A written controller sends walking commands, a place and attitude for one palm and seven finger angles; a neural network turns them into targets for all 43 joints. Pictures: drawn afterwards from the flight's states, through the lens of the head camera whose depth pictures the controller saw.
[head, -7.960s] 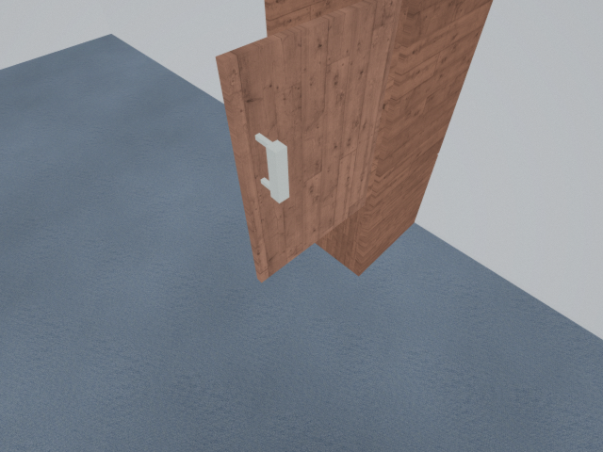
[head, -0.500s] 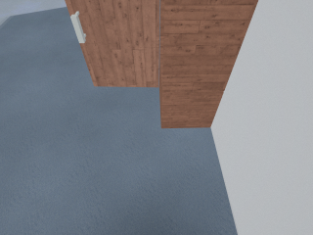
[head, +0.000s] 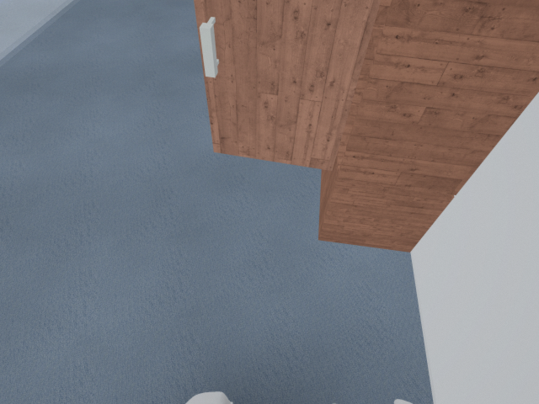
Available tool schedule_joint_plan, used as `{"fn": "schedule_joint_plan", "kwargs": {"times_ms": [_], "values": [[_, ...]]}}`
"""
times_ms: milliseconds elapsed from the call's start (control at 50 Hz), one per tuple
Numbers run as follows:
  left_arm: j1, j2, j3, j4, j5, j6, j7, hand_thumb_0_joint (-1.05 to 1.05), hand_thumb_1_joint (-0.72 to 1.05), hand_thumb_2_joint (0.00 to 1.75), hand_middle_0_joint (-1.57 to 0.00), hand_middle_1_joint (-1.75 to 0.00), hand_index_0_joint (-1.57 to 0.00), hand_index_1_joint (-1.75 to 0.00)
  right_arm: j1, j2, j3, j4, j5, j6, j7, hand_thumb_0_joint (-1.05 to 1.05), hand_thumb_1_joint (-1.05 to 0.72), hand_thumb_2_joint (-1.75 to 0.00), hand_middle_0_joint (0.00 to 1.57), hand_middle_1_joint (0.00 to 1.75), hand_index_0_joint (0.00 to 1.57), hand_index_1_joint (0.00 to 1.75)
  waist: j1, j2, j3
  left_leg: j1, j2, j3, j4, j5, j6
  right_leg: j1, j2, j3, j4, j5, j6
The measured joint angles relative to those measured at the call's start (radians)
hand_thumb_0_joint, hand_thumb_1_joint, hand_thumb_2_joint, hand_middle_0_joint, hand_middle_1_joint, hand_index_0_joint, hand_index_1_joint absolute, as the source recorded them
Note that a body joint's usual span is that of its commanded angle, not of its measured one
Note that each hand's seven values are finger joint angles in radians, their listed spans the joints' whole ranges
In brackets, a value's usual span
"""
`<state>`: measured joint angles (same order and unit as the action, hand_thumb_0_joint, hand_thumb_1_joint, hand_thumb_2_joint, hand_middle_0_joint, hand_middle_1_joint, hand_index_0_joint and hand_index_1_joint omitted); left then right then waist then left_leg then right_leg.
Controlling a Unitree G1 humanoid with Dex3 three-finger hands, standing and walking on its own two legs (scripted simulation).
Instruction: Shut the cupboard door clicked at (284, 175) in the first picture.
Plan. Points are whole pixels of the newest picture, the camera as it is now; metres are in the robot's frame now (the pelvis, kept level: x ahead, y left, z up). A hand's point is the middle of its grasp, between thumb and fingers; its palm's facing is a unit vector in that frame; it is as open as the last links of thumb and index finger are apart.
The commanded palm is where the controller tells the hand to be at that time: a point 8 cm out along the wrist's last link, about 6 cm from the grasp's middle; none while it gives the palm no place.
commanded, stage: take the last steps up to it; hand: left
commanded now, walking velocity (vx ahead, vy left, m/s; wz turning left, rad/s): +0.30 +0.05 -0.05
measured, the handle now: (211, 47) +0.85 +0.24 +0.06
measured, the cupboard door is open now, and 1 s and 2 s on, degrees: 87 87 87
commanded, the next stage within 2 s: come to a stop and stand still in 0.76 s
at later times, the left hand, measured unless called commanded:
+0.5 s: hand (179, 331) +0.24 +0.19 -0.14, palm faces +0.04 -0.97 -0.22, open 7.1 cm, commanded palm none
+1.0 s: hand (172, 254) +0.39 +0.25 -0.16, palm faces +0.02 -0.98 -0.20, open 7.3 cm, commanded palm none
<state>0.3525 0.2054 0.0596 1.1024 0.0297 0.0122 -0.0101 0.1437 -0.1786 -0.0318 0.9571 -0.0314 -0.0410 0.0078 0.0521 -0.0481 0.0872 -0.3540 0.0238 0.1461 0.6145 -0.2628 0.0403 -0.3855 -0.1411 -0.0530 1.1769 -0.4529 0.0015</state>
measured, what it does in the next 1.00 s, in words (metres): walks ahead: right foot, then left foot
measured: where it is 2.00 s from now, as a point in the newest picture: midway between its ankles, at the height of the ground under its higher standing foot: (256, 354)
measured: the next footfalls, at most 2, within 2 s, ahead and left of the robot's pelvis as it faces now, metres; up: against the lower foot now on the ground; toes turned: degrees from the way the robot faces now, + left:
right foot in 0.28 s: +0.20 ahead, -0.09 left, +0.00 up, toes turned -8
left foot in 0.70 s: +0.40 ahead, +0.17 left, +0.00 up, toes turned -4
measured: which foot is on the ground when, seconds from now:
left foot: down 0.00-0.30, up 0.32-0.68, down 0.70-1.00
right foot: up 0.00-0.26, down 0.28-0.70, up 0.72-1.00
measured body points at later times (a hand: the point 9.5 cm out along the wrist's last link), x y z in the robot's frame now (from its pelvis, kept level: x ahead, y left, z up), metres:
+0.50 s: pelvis +0.18 +0.00 +0.02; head +0.21 -0.01 +0.47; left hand +0.24 +0.24 -0.12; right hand +0.17 -0.23 -0.14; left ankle +0.20 +0.15 -0.66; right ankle +0.17 -0.09 -0.72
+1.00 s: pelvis +0.34 +0.07 +0.01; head +0.37 +0.07 +0.46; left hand +0.39 +0.30 -0.14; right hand +0.38 -0.17 -0.14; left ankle +0.37 +0.16 -0.72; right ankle +0.37 -0.05 -0.71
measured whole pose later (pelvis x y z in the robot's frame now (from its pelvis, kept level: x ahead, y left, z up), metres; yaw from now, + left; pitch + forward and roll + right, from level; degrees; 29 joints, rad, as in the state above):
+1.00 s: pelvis +0.34 +0.07 +0.01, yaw -2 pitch +0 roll +1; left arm 0.22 0.17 0.04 1.03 0.02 -0.01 0.01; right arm 0.23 -0.17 -0.01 1.05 -0.03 -0.03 -0.02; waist 0.02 -0.02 0.04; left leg -0.25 0.00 0.15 0.47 -0.22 0.04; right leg -0.37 -0.06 -0.07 0.66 -0.27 0.00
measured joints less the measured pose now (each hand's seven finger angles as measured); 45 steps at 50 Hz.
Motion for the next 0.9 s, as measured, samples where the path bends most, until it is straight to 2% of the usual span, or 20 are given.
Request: {"fn": "schedule_joint_plan", "kwargs": {"times_ms": [60, 120, 220, 280, 300, 340, 380, 400, 460, 560, 620, 680, 720, 760, 800, 820, 860, 900], "values": [[-0.062, -0.001, 0.003, -0.036, 0.001, -0.008, -0.004, 0.01, 0.91, 0.90, -0.20, -0.30, -0.20, -0.30, 0.036, 0.017, -0.006, 0.022, 0.005, -0.013, -0.021, 0.00, -0.93, -0.90, 0.20, 0.30, 0.20, 0.30, -0.007, 0.008, -0.011, 0.077, -0.022, 0.013, -0.107, 0.029, 0.003, -0.105, 0.018, -0.025, -0.010, 0.075, -0.005], [-0.118, -0.013, 0.002, -0.076, 0.001, -0.015, -0.008, 0.01, 0.91, 0.90, -0.20, -0.30, -0.20, -0.30, 0.078, 0.001, -0.008, 0.049, 0.001, -0.014, -0.020, -0.01, -0.95, -0.90, 0.20, 0.30, 0.20, 0.30, -0.020, 0.022, -0.026, 0.151, -0.040, 0.021, -0.196, 0.043, 0.012, -0.136, 0.030, -0.046, -0.164, 0.125, -0.005], [-0.199, -0.030, -0.005, -0.126, 0.002, -0.021, -0.016, 0.00, 0.91, 0.90, -0.20, -0.30, -0.20, -0.30, 0.151, -0.011, -0.005, 0.101, -0.003, 0.000, -0.009, 0.00, -0.93, -0.90, 0.20, 0.30, 0.20, 0.30, -0.048, 0.037, -0.036, 0.241, -0.056, 0.028, -0.239, 0.006, 0.002, -0.081, 0.048, -0.050, -0.421, 0.168, -0.007], [-0.220, -0.032, -0.008, -0.149, 0.004, -0.037, -0.020, 0.00, 0.91, 0.90, -0.20, -0.30, -0.20, -0.30, 0.196, -0.010, -0.002, 0.129, 0.000, 0.009, -0.006, 0.00, -0.92, -0.90, 0.20, 0.30, 0.20, 0.30, -0.060, 0.041, -0.039, 0.258, -0.049, 0.029, -0.165, -0.072, -0.016, 0.017, 0.066, -0.049, -0.575, 0.206, -0.021], [-0.227, -0.034, -0.008, -0.151, 0.005, -0.050, -0.019, 0.00, 0.91, 0.90, -0.20, -0.30, -0.20, -0.30, 0.204, -0.011, -0.001, 0.139, 0.004, 0.013, -0.004, 0.00, -0.92, -0.90, 0.20, 0.30, 0.20, 0.30, -0.060, 0.052, -0.034, 0.238, -0.033, 0.021, -0.090, -0.112, -0.017, 0.028, 0.077, -0.055, -0.575, 0.223, -0.044], [-0.225, -0.041, -0.014, -0.154, 0.000, -0.069, -0.014, 0.00, 0.91, 0.90, -0.20, -0.30, -0.20, -0.30, 0.202, -0.013, -0.003, 0.156, 0.006, 0.029, 0.001, 0.01, -0.92, -0.90, 0.20, 0.30, 0.20, 0.30, -0.066, 0.070, -0.024, 0.149, -0.017, -0.029, 0.159, -0.207, -0.023, 0.051, 0.092, -0.072, -0.555, 0.192, -0.065], [-0.202, -0.051, -0.017, -0.150, -0.006, -0.075, -0.004, 0.00, 0.91, 0.90, -0.20, -0.30, -0.20, -0.30, 0.188, -0.014, -0.009, 0.163, 0.006, 0.040, 0.005, 0.01, -0.92, -0.90, 0.20, 0.30, 0.20, 0.30, -0.070, 0.077, -0.021, 0.048, -0.006, -0.069, 0.353, -0.163, -0.032, 0.096, 0.105, -0.080, -0.602, 0.183, -0.063], [-0.186, -0.056, -0.018, -0.144, -0.008, -0.077, -0.001, 0.00, 0.91, 0.90, -0.20, -0.30, -0.20, -0.30, 0.179, -0.014, -0.012, 0.162, 0.005, 0.042, 0.006, 0.01, -0.91, -0.90, 0.20, 0.30, 0.20, 0.30, -0.072, 0.080, -0.024, 0.004, 0.006, -0.079, 0.398, -0.121, -0.040, 0.122, 0.111, -0.083, -0.642, 0.194, -0.055], [-0.138, -0.054, 0.000, -0.117, -0.017, -0.093, 0.017, -0.01, 0.94, 0.90, -0.20, -0.30, -0.21, -0.30, 0.156, -0.005, -0.015, 0.143, 0.005, 0.039, 0.008, 0.01, -0.91, -0.90, 0.20, 0.30, 0.19, 0.30, -0.071, 0.071, -0.035, -0.089, 0.044, -0.093, 0.386, -0.040, -0.066, 0.192, 0.123, -0.085, -0.755, 0.223, -0.054], [-0.071, -0.031, -0.005, -0.054, -0.007, -0.093, 0.007, -0.01, 0.95, 0.90, -0.20, -0.30, -0.21, -0.30, 0.109, 0.006, -0.017, 0.108, 0.007, 0.035, 0.019, 0.01, -0.91, -0.90, 0.20, 0.30, 0.19, 0.30, -0.051, 0.054, -0.045, -0.142, 0.070, -0.080, 0.190, 0.027, -0.085, 0.282, 0.111, -0.083, -0.849, 0.219, -0.032], [-0.032, -0.031, -0.009, -0.019, -0.004, -0.085, 0.003, -0.01, 0.94, 0.90, -0.20, -0.30, -0.21, -0.30, 0.071, 0.000, -0.017, 0.092, 0.008, 0.033, 0.025, 0.01, -0.92, -0.90, 0.20, 0.30, 0.19, 0.30, -0.029, 0.047, -0.039, -0.127, 0.060, -0.063, 0.070, 0.040, -0.077, 0.324, 0.095, -0.082, -0.843, 0.179, -0.006], [0.012, -0.032, -0.010, 0.010, -0.004, -0.071, 0.003, 0.00, 0.92, 0.90, -0.20, -0.30, -0.20, -0.30, 0.038, -0.006, -0.011, 0.072, 0.006, 0.017, 0.028, 0.01, -0.92, -0.90, 0.20, 0.30, 0.19, 0.30, -0.012, 0.037, -0.034, -0.064, 0.038, -0.040, -0.056, 0.071, -0.060, 0.348, 0.073, -0.076, -0.778, 0.106, 0.026], [0.045, -0.037, -0.011, 0.019, -0.007, -0.054, 0.000, 0.00, 0.92, 0.90, -0.20, -0.30, -0.20, -0.30, 0.025, -0.017, -0.009, 0.048, -0.001, -0.008, 0.021, 0.01, -0.92, -0.90, 0.20, 0.30, 0.19, 0.30, -0.012, 0.049, -0.038, -0.035, 0.038, -0.042, -0.089, 0.126, -0.021, 0.292, 0.067, -0.064, -0.598, 0.013, 0.015], [0.033, -0.027, -0.012, 0.026, -0.007, -0.032, 0.003, 0.00, 0.92, 0.90, -0.20, -0.30, -0.20, -0.30, 0.009, -0.004, -0.004, 0.034, -0.004, -0.018, 0.005, 0.01, -0.91, -0.90, 0.20, 0.30, 0.20, 0.30, -0.015, 0.021, -0.022, -0.043, 0.022, -0.020, -0.014, 0.088, 0.004, 0.175, 0.064, -0.011, -0.304, -0.057, -0.013], [0.006, -0.023, -0.013, 0.023, -0.006, -0.020, 0.004, 0.00, 0.91, 0.90, -0.20, -0.30, -0.20, -0.30, 0.014, 0.008, 0.003, 0.027, -0.002, -0.019, -0.007, 0.01, -0.91, -0.90, 0.20, 0.30, 0.20, 0.30, -0.014, 0.010, -0.022, -0.022, 0.010, -0.005, -0.021, 0.054, 0.009, 0.057, 0.070, 0.006, -0.093, -0.029, -0.027], [-0.010, -0.023, -0.012, 0.015, -0.004, -0.019, 0.003, 0.00, 0.91, 0.90, -0.20, -0.30, -0.20, -0.30, 0.021, 0.012, 0.007, 0.028, -0.001, -0.018, -0.011, 0.01, -0.91, -0.90, 0.20, 0.30, 0.20, 0.30, -0.014, 0.009, -0.023, -0.005, 0.004, -0.001, -0.044, 0.055, 0.007, 0.011, 0.069, 0.004, -0.045, -0.003, -0.028], [-0.043, -0.028, -0.011, -0.009, -0.003, -0.020, 0.000, 0.01, 0.91, 0.90, -0.20, -0.30, -0.20, -0.30, 0.038, 0.018, 0.007, 0.037, 0.002, -0.018, -0.022, 0.00, -0.92, -0.90, 0.20, 0.30, 0.20, 0.30, -0.014, 0.015, -0.028, 0.030, -0.007, 0.001, -0.099, 0.070, 0.009, -0.051, 0.065, -0.007, -0.048, 0.034, -0.026], [-0.072, -0.037, -0.014, -0.037, -0.003, -0.024, 0.000, 0.01, 0.91, 0.90, -0.20, -0.30, -0.20, -0.30, 0.055, 0.009, 0.005, 0.050, 0.001, -0.015, -0.029, 0.00, -0.94, -0.90, 0.20, 0.30, 0.20, 0.30, -0.018, 0.026, -0.036, 0.062, -0.015, 0.001, -0.145, 0.079, 0.015, -0.070, 0.064, -0.018, -0.149, 0.055, -0.021]]}}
